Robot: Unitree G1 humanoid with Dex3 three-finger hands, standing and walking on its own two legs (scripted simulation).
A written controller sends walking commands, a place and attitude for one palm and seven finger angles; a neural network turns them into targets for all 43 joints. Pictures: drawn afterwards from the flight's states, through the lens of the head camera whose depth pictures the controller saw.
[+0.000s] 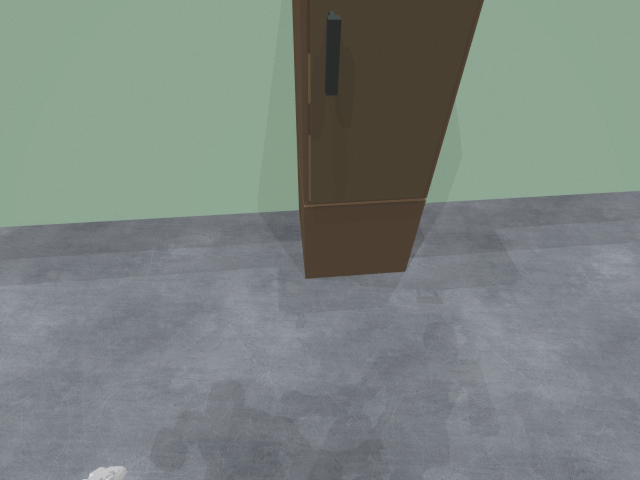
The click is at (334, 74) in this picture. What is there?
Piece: cupboard door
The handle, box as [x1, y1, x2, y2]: [325, 10, 340, 95]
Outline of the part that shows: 332,10 329,10 329,13 327,15 325,68 326,95 337,94 340,17 339,15 335,15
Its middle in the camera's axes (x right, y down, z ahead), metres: +0.02 -0.41 +0.86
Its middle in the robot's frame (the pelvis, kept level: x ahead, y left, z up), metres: +0.94 +0.03 +0.13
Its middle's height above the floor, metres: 0.90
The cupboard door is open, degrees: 0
